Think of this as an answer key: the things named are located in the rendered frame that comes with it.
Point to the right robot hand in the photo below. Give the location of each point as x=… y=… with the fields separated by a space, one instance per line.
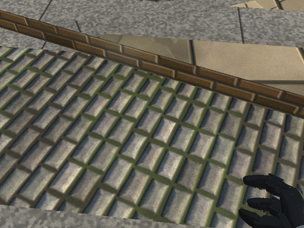
x=286 y=212

